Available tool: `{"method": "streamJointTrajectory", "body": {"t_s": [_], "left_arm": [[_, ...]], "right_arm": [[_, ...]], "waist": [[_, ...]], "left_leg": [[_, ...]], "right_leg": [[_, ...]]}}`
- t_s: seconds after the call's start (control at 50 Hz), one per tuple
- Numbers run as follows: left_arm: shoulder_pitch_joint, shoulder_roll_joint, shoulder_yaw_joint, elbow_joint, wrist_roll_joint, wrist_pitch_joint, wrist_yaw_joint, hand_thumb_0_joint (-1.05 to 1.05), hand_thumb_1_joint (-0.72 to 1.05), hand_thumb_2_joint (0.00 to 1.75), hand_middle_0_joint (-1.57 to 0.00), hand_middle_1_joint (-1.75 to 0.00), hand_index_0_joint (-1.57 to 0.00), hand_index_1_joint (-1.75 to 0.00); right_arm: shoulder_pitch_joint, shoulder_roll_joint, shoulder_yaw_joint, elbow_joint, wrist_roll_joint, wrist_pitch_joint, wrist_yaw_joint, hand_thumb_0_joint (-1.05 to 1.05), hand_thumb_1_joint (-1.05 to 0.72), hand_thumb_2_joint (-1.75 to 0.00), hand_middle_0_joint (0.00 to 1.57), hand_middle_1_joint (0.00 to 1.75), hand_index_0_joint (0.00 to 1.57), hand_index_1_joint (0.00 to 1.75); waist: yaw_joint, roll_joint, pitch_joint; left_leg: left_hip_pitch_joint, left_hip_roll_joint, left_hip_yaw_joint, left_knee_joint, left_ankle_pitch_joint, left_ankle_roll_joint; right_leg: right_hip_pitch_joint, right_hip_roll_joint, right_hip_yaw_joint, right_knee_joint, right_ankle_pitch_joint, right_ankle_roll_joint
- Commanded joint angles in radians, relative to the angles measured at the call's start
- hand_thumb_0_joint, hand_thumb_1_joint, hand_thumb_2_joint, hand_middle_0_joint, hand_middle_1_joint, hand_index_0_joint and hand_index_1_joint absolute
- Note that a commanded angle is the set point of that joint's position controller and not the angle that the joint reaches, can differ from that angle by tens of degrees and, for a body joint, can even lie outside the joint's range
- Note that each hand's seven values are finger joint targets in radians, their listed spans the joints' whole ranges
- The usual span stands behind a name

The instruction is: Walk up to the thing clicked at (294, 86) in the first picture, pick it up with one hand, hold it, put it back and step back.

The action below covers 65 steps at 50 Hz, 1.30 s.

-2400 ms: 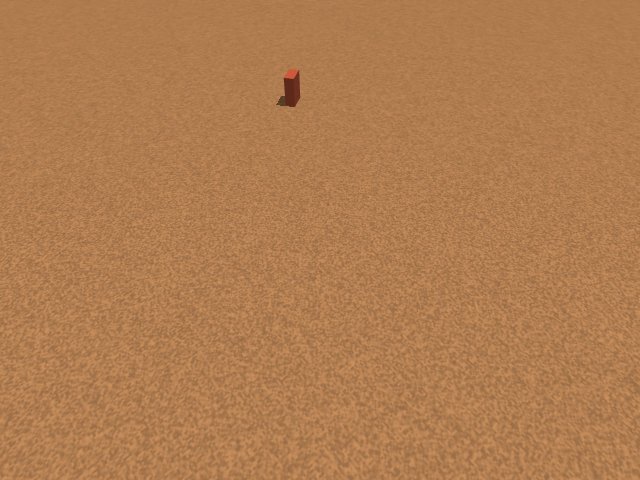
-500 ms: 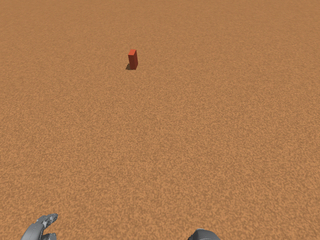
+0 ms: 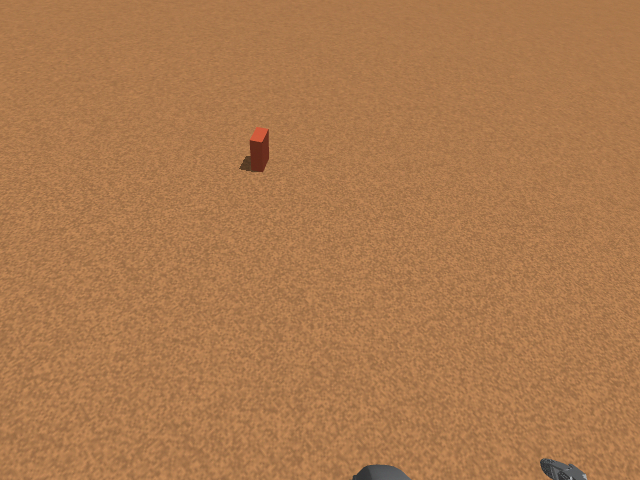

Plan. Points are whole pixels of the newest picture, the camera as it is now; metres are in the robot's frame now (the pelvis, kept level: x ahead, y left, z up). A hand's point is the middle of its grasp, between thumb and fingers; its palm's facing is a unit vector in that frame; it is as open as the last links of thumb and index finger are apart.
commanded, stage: walk up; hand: left
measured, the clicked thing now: (259, 149) +1.56 +0.21 -0.68
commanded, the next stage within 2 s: none
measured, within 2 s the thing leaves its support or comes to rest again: neither
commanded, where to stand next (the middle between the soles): +1.20 -0.01 m, yaw +3 degrees
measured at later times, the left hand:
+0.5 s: hand (184, 301) +0.40 +0.22 -0.11, palm faces +0.01 -0.93 -0.37, open 7.4 cm
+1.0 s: hand (174, 239) +0.55 +0.28 -0.14, palm faces -0.02 -0.94 -0.34, open 7.4 cm
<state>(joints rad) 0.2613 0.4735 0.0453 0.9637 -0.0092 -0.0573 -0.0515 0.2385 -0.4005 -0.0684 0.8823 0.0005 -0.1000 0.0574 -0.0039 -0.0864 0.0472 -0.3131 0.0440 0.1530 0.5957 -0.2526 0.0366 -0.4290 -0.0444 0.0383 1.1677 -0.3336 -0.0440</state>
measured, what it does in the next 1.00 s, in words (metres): walks ahead: right foot, then left foot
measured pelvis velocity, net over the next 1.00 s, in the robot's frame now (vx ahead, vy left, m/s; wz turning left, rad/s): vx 0.52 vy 0.00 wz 0.03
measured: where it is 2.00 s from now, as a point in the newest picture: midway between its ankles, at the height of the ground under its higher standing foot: (309, 267)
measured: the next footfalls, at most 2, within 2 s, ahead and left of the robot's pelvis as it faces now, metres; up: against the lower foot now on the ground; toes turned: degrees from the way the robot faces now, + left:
right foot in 0.32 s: +0.37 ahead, -0.15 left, +0.00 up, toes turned -4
left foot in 0.76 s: +0.58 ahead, +0.12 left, +0.00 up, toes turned +8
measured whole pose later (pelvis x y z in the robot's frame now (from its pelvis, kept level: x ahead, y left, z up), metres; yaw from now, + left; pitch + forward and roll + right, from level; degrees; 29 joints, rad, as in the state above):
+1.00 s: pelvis +0.52 +0.00 +0.01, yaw +2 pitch -2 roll +1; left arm 0.31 0.45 0.04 0.92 0.00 -0.05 -0.06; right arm 0.26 -0.39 -0.04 0.86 0.00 -0.09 0.05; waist 0.00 -0.06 0.07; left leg -0.21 0.03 0.12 0.48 -0.23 0.03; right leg -0.49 -0.09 0.00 0.96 -0.34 -0.01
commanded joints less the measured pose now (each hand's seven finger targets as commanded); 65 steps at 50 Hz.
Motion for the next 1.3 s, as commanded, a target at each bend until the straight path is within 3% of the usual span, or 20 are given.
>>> {"method": "streamJointTrajectory", "body": {"t_s": [0.0,0.22,0.28,0.3,0.32,0.34,0.44,0.54,0.62,0.7,0.74,0.76,0.78,0.88,1.04,1.12,1.16,1.2,1.22,1.28], "left_arm": [[0.015,0.174,0.047,-0.080,0.005,-0.018,-0.018,0.00,0.90,0.90,-0.20,-0.30,-0.20,-0.30],[-0.223,0.108,0.052,-0.150,0.013,-0.011,-0.048,0.00,0.90,0.90,-0.20,-0.30,-0.20,-0.30],[-0.017,0.155,0.081,-0.088,0.012,-0.020,-0.028,0.00,0.90,0.90,-0.20,-0.30,-0.20,-0.30],[0.100,0.217,0.108,-0.070,0.021,-0.028,-0.014,0.00,0.90,0.90,-0.20,-0.30,-0.20,-0.30],[0.165,0.321,0.133,-0.076,0.018,-0.033,-0.004,0.00,0.90,0.90,-0.20,-0.30,-0.20,-0.30],[0.139,0.322,0.129,-0.090,-0.003,-0.032,0.002,0.00,0.90,0.90,-0.20,-0.30,-0.20,-0.30],[-0.031,0.173,0.077,-0.132,-0.007,-0.051,0.019,0.00,0.90,0.90,-0.20,-0.30,-0.20,-0.30],[-0.031,0.198,0.087,-0.176,0.016,-0.066,0.011,0.00,0.90,0.90,-0.20,-0.30,-0.20,-0.30],[0.012,0.201,0.084,-0.169,0.019,-0.062,0.005,0.00,0.90,0.90,-0.20,-0.30,-0.20,-0.30],[-0.008,0.223,0.080,-0.176,0.018,-0.050,0.006,0.00,0.90,0.90,-0.20,-0.30,-0.20,-0.30],[0.042,0.142,0.044,-0.181,0.017,-0.044,0.014,0.00,0.90,0.90,-0.20,-0.30,-0.20,-0.30],[0.095,0.083,0.031,-0.190,-0.003,-0.039,0.016,0.00,0.90,0.90,-0.20,-0.30,-0.20,-0.30],[0.067,0.187,0.052,-0.165,0.006,-0.031,0.033,0.00,0.90,0.90,-0.20,-0.30,-0.20,-0.30],[0.117,0.169,0.049,-0.096,0.005,-0.022,0.010,0.00,0.90,0.90,-0.20,-0.30,-0.20,-0.30],[-0.038,0.132,0.060,-0.131,0.023,-0.017,-0.030,0.00,0.90,0.90,-0.20,-0.30,-0.20,-0.30],[0.009,0.132,0.071,-0.097,0.023,-0.025,-0.026,0.00,0.90,0.90,-0.20,-0.30,-0.20,-0.30],[0.129,0.189,0.098,-0.061,0.028,-0.040,-0.008,0.00,0.90,0.90,-0.20,-0.30,-0.20,-0.30],[0.230,0.334,0.122,-0.074,0.019,-0.053,0.014,0.00,0.90,0.90,-0.20,-0.30,-0.20,-0.30],[0.162,0.316,0.111,-0.101,0.008,-0.048,0.017,0.00,0.90,0.90,-0.20,-0.30,-0.20,-0.30],[0.035,0.227,0.087,-0.131,0.003,-0.048,0.027,0.00,0.90,0.90,-0.20,-0.30,-0.20,-0.30]], "right_arm": [[0.045,-0.270,-0.065,-0.061,0.002,-0.037,-0.022,0.00,-0.90,-0.90,0.20,0.30,0.20,0.30],[0.103,-0.296,-0.068,-0.051,-0.003,-0.020,-0.023,0.00,-0.90,-0.90,0.20,0.30,0.20,0.30],[0.091,-0.266,-0.056,-0.065,-0.011,-0.011,-0.035,0.00,-0.90,-0.90,0.20,0.30,0.20,0.30],[0.149,-0.208,-0.035,-0.070,-0.014,-0.009,-0.034,0.00,-0.90,-0.90,0.20,0.30,0.20,0.30],[0.200,-0.165,-0.021,-0.089,0.009,-0.012,-0.031,0.00,-0.90,-0.90,0.20,0.30,0.20,0.30],[0.124,-0.253,-0.036,-0.071,0.004,-0.007,-0.044,0.00,-0.90,-0.90,0.20,0.30,0.20,0.30],[0.140,-0.209,-0.035,-0.011,0.006,0.012,-0.021,0.00,-0.90,-0.90,0.20,0.30,0.20,0.30],[0.013,-0.198,-0.047,-0.056,-0.015,0.027,0.016,0.00,-0.90,-0.90,0.20,0.30,0.20,0.30],[-0.083,-0.172,-0.047,-0.081,-0.018,0.011,0.028,0.00,-0.90,-0.90,0.20,0.30,0.20,0.30],[-0.023,-0.193,-0.063,-0.056,-0.019,0.006,0.023,0.00,-0.90,-0.90,0.20,0.30,0.20,0.30],[0.205,-0.288,-0.098,0.005,-0.042,-0.004,0.001,0.00,-0.90,-0.90,0.20,0.30,0.20,0.30],[0.248,-0.378,-0.118,-0.018,-0.043,-0.010,-0.011,0.00,-0.90,-0.90,0.20,0.30,0.20,0.30],[0.217,-0.389,-0.126,-0.034,-0.002,-0.007,-0.012,0.00,-0.90,-0.90,0.20,0.30,0.20,0.30],[0.039,-0.261,-0.063,-0.078,0.010,-0.012,-0.027,0.00,-0.90,-0.90,0.20,0.30,0.20,0.30],[0.037,-0.292,-0.065,-0.088,-0.002,-0.018,-0.016,0.00,-0.90,-0.90,0.20,0.30,0.20,0.30],[-0.008,-0.292,-0.061,-0.097,0.002,-0.004,-0.017,0.00,-0.90,-0.90,0.20,0.30,0.20,0.30],[0.044,-0.220,-0.033,-0.096,-0.005,0.001,-0.019,0.00,-0.90,-0.90,0.20,0.30,0.20,0.30],[0.051,-0.194,-0.019,-0.110,0.002,0.006,-0.027,0.00,-0.90,-0.90,0.20,0.30,0.20,0.30],[0.009,-0.256,-0.036,-0.092,-0.009,0.015,-0.038,0.00,-0.90,-0.90,0.20,0.30,0.20,0.30],[0.073,-0.234,-0.035,-0.031,0.009,0.023,-0.024,0.00,-0.90,-0.90,0.20,0.30,0.20,0.30]], "waist": [[0.004,0.212,-0.012],[-0.031,0.175,-0.008],[0.082,0.064,-0.110],[0.119,-0.068,-0.198],[0.123,-0.261,-0.265],[0.139,-0.131,-0.211],[0.008,-0.050,-0.021],[0.029,-0.023,0.015],[0.057,-0.005,-0.003],[-0.002,0.034,-0.009],[-0.116,0.270,-0.133],[-0.116,0.454,-0.181],[-0.116,0.294,-0.196],[0.001,0.203,-0.031],[-0.019,0.220,0.023],[0.042,0.177,0.004],[0.097,0.000,-0.086],[0.140,-0.237,-0.091],[0.114,-0.082,-0.046],[0.034,-0.059,-0.005]], "left_leg": [[0.175,0.250,-0.265,-0.396,0.071,0.126],[0.224,0.209,-0.123,-0.315,0.272,0.123],[0.172,0.147,-0.068,0.061,0.404,0.077],[0.008,0.075,-0.034,0.338,0.258,0.051],[-0.275,-0.059,-0.042,0.604,-0.187,0.001],[-0.360,-0.020,-0.170,0.672,-0.265,0.003],[-0.202,0.042,-0.223,0.508,-0.032,0.000],[-0.232,0.075,-0.157,0.217,0.019,-0.047],[-0.121,0.060,-0.117,0.010,0.180,-0.036],[0.084,0.013,-0.056,-0.047,0.117,-0.005],[0.410,0.064,-0.188,-0.114,-0.081,0.069],[0.564,0.341,-0.701,-0.269,-0.231,0.167],[0.499,0.406,-0.829,-0.342,-0.289,0.238],[0.162,0.252,-0.313,-0.332,0.078,0.163],[0.094,0.209,-0.209,-0.362,-0.075,0.172],[-0.003,0.206,-0.176,-0.225,-0.043,0.139],[-0.105,0.108,-0.090,0.104,0.068,0.085],[-0.407,-0.078,-0.098,0.572,-0.287,0.000],[-0.405,-0.002,-0.201,0.628,-0.264,0.001],[-0.314,0.062,-0.219,0.515,-0.112,0.001]], "right_leg": [[-0.179,-0.087,0.024,-0.125,0.084,0.039],[0.039,-0.021,-0.121,-0.598,0.282,0.005],[0.348,0.018,-0.128,-0.657,0.176,-0.028],[0.553,-0.064,0.011,-0.692,0.021,-0.053],[0.765,-0.367,0.524,-0.821,0.016,-0.173],[0.690,-0.415,0.634,-0.877,0.029,-0.241],[0.286,-0.195,0.102,-0.890,0.341,-0.139],[0.228,-0.215,0.038,-0.965,0.095,-0.191],[0.241,-0.187,-0.019,-0.898,0.179,-0.151],[0.172,-0.196,-0.034,-0.770,0.207,-0.132],[0.003,-0.084,-0.126,-0.302,0.299,-0.071],[-0.271,0.076,-0.133,-0.025,-0.116,-0.007],[-0.270,0.031,0.007,0.045,-0.201,-0.021],[-0.121,-0.070,0.018,-0.097,-0.028,0.019],[-0.040,-0.077,-0.067,-0.482,0.161,0.039],[0.188,-0.027,-0.120,-0.576,0.209,0.026],[0.461,0.003,-0.092,-0.644,0.071,-0.004],[0.547,-0.396,0.626,-0.961,-0.173,-0.169],[0.451,-0.421,0.620,-0.936,-0.147,-0.226],[0.321,-0.273,0.255,-0.903,0.051,-0.168]]}}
